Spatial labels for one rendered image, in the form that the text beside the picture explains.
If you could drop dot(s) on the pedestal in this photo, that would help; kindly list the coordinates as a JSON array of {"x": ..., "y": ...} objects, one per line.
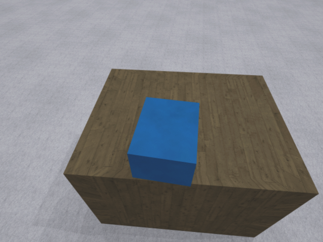
[{"x": 249, "y": 173}]

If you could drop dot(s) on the carton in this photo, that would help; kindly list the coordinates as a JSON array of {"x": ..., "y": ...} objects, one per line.
[{"x": 164, "y": 144}]

